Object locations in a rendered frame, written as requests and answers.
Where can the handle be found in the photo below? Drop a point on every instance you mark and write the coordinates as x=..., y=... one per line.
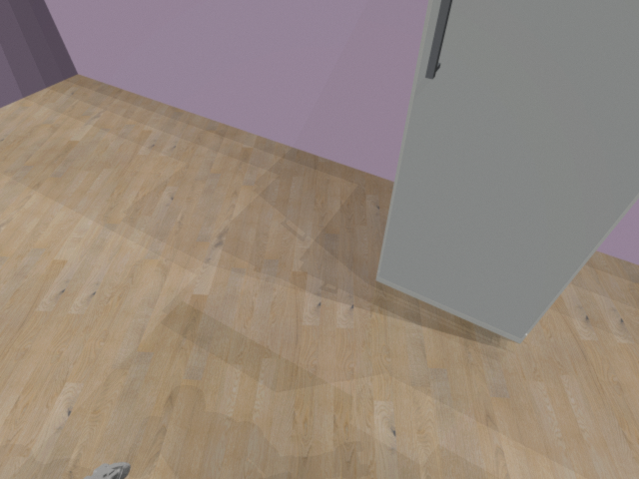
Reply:
x=441, y=23

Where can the fridge door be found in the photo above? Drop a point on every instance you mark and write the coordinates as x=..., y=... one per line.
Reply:
x=520, y=154

